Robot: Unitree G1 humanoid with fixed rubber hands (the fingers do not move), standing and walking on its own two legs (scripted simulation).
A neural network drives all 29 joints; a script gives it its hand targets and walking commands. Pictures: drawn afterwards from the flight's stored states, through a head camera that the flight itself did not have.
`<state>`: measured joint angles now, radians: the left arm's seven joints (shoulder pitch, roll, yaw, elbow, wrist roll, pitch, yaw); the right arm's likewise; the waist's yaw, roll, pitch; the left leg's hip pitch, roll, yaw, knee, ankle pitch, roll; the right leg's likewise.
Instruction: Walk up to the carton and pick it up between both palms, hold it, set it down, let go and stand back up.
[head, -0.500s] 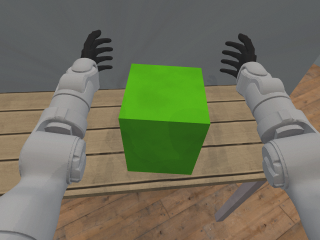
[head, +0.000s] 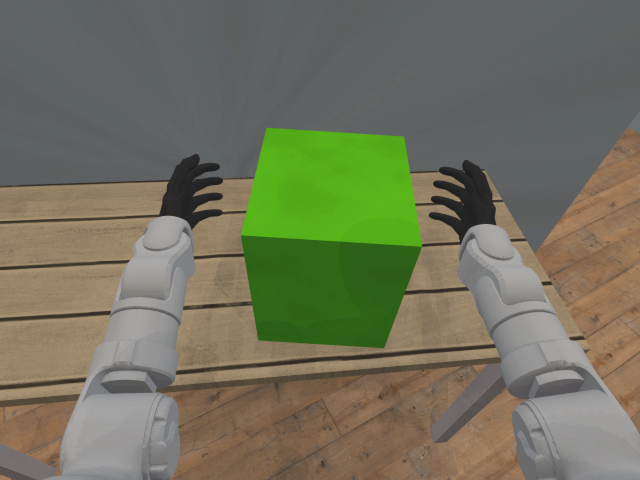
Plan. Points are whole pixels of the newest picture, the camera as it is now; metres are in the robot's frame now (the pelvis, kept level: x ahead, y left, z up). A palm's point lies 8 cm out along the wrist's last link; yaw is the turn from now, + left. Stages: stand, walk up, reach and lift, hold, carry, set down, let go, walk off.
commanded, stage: set down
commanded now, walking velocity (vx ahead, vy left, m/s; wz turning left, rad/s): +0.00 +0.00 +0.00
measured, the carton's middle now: (327, 243) +0.45 +0.03 +0.02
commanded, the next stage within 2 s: let go in 2.00 s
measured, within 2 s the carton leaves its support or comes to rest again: neither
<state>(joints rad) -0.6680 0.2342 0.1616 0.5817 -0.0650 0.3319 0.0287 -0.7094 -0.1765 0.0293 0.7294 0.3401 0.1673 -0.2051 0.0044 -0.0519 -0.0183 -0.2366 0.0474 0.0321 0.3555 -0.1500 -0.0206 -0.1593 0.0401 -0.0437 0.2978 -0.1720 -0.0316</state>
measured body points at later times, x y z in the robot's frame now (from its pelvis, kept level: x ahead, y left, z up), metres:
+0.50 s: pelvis -0.01 +0.00 +0.00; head -0.01 +0.02 +0.45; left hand +0.29 +0.21 +0.03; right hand +0.29 -0.16 +0.03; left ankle +0.02 +0.13 -0.75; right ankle -0.01 -0.10 -0.75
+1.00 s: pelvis +0.01 +0.01 +0.00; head -0.01 +0.04 +0.45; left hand +0.28 +0.21 +0.01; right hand +0.29 -0.16 +0.02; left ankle +0.02 +0.13 -0.75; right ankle -0.01 -0.10 -0.75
